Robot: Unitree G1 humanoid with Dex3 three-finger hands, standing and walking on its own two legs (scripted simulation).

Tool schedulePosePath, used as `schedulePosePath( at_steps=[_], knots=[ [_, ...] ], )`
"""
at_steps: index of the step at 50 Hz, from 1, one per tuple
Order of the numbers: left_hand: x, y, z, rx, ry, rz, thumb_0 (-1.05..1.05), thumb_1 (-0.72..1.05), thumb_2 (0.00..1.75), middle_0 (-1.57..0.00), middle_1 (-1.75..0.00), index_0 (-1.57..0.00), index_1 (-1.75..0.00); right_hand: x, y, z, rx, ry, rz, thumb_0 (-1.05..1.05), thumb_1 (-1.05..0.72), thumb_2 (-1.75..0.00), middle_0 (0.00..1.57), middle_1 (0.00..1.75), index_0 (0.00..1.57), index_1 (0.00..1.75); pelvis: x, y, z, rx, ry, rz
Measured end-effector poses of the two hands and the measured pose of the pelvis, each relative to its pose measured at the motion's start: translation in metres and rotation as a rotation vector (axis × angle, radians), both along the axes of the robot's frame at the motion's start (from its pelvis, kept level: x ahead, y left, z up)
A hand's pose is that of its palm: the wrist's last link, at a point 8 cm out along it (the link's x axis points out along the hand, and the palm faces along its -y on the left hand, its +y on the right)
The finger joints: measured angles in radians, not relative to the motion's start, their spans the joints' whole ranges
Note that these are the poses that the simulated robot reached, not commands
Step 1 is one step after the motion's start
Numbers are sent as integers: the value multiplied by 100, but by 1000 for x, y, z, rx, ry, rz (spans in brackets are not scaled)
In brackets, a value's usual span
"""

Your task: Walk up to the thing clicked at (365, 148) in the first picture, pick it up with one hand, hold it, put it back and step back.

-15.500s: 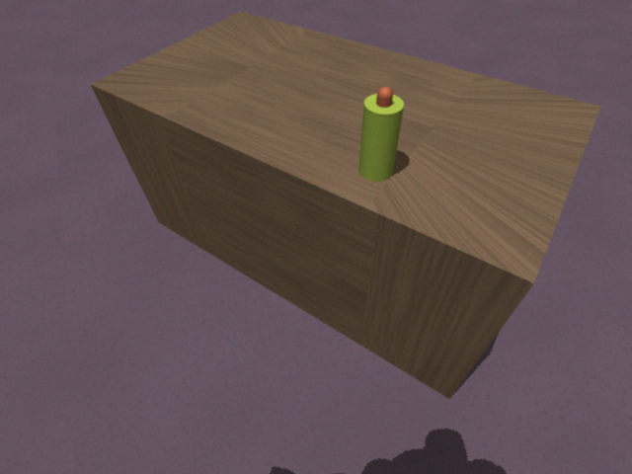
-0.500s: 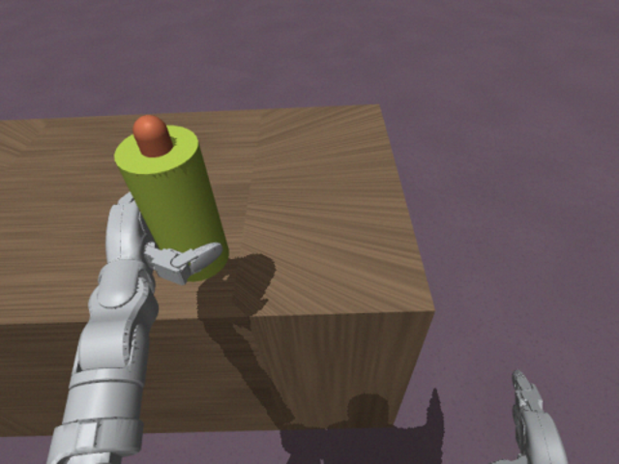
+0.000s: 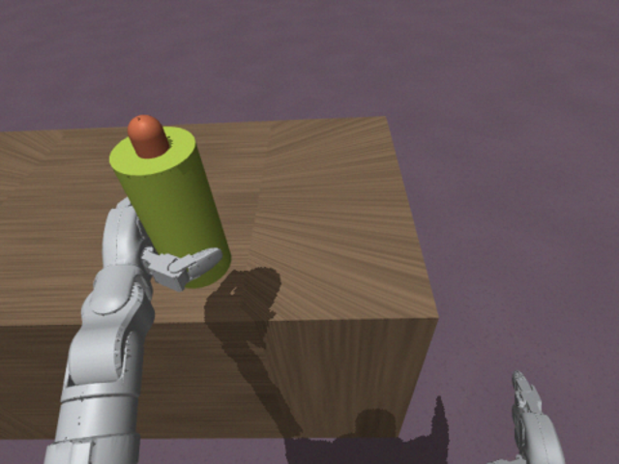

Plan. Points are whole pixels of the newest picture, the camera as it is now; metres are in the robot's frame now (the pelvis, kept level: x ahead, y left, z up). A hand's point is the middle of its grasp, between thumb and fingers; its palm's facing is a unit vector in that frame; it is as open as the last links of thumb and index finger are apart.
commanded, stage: hold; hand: left
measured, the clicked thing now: (175, 203) +0.34 +0.16 +0.21
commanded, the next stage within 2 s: none
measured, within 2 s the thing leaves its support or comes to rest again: neither
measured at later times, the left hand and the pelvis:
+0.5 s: hand (177, 229) +0.34 +0.17 +0.17, palm faces +0.15 -0.99 -0.03, open 11.2 cm; pelvis +0.01 +0.00 +0.00, yaw +0 degrees
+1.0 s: hand (176, 231) +0.33 +0.17 +0.18, palm faces +0.14 -0.99 -0.03, open 11.2 cm; pelvis +0.01 +0.00 +0.01, yaw +1 degrees
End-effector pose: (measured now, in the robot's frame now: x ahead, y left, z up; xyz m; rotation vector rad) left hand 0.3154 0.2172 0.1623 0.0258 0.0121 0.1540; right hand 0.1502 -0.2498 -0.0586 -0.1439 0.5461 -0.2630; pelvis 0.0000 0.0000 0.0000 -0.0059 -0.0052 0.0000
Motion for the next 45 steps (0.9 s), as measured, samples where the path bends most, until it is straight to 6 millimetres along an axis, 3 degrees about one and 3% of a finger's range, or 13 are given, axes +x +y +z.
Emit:
schedulePosePath(
  at_steps=[18, 45],
  knots=[
    [-4, 2, 16, 7, -11, -1, -1, -60, 114, -65, -101, -67, -104, 13, 4, -2, 5, -1, 5, -1, 50, -6, 5, 5, 5, 5, 10, 2, 3, -2, -4, 5],
    [-7, 3, 12, 10, 26, -4, -1, -59, 113, -64, -102, -67, -104, 24, 0, -2, -2, -8, 13, -1, 50, -6, 5, 5, 5, 5, 15, 0, 5, 0, -3, 13]
  ],
)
